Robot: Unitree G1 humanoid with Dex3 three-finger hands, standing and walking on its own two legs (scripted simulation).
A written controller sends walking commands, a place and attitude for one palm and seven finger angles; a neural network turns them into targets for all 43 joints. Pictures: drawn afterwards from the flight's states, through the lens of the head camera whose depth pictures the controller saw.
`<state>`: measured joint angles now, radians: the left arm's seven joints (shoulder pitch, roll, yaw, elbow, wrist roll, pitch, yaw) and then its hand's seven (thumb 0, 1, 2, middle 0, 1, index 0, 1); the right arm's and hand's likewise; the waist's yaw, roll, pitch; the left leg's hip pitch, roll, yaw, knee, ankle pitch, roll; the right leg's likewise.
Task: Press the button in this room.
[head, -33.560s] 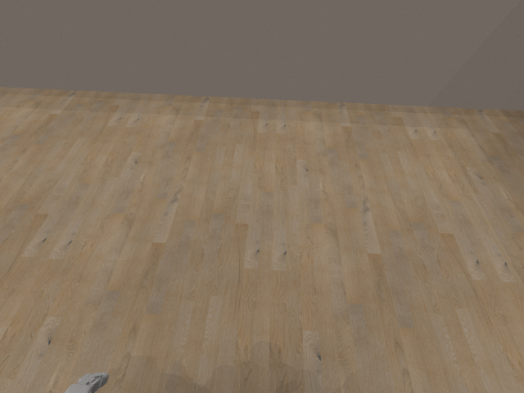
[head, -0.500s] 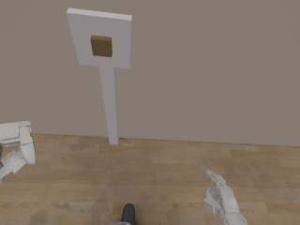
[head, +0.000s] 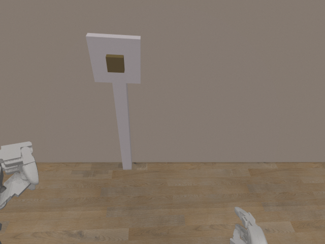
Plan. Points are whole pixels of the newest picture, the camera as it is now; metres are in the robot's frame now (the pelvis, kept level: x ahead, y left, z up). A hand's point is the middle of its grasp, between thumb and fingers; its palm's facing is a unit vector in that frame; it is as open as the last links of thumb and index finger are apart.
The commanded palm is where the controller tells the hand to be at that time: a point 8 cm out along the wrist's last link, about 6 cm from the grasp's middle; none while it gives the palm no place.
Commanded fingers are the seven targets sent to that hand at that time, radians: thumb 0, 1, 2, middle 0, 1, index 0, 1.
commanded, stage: stop stepping back and stand still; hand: left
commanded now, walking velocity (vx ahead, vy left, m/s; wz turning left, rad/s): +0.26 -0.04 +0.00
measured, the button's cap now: (115, 63) +0.73 +0.20 +0.08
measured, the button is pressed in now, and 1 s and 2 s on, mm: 0 0 0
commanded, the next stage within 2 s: let the arm hang, fingers relaxed in 0.94 s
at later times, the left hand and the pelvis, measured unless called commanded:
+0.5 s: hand (0, 179) +0.18 +0.27 +0.19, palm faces +0.41 -0.78 -0.46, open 3.1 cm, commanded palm +0.11 +0.31 +0.18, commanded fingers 0.00 0.90 0.90 -1.30 -1.50 -1.30 -1.50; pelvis -0.01 +0.02 +0.00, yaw +2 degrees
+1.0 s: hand (13, 171) +0.20 +0.27 +0.16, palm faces +0.38 -0.81 -0.45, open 3.1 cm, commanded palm +0.14 +0.31 +0.18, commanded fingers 0.00 0.90 0.90 -1.30 -1.50 -1.30 -1.50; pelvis +0.02 +0.03 +0.00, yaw +2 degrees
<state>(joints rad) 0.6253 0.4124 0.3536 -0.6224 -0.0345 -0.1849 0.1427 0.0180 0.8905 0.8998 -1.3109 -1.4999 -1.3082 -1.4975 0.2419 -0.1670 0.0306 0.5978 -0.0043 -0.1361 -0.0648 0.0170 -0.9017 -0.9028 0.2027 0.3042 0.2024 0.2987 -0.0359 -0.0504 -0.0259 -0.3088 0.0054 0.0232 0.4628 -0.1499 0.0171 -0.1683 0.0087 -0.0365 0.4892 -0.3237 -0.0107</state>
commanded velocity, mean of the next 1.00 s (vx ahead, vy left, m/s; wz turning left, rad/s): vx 0.03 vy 0.01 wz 0.00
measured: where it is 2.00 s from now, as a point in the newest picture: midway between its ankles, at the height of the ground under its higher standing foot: outside the picture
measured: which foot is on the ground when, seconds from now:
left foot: down 0.00-1.00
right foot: down 0.00-1.00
